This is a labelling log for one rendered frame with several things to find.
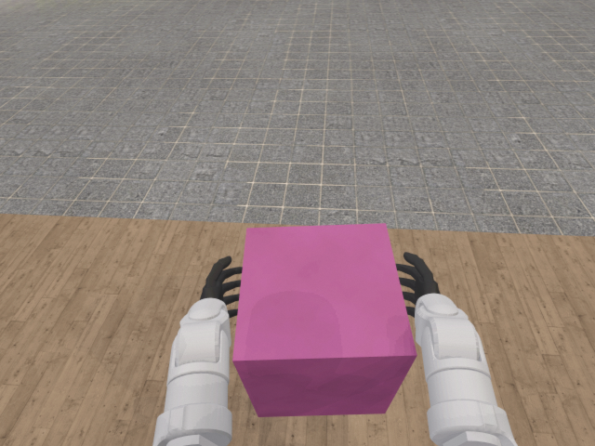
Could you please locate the left robot forearm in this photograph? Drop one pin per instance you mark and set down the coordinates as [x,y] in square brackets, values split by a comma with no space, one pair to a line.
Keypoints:
[196,402]

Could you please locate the carton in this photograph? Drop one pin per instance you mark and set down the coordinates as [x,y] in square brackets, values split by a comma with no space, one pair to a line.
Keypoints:
[322,327]

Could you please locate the right robot hand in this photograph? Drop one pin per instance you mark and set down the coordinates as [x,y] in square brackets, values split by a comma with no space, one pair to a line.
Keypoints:
[423,283]

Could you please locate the left robot hand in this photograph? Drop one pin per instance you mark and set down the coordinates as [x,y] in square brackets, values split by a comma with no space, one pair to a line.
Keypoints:
[214,286]

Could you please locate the right robot forearm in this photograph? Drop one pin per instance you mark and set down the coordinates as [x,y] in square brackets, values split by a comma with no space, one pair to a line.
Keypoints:
[463,409]

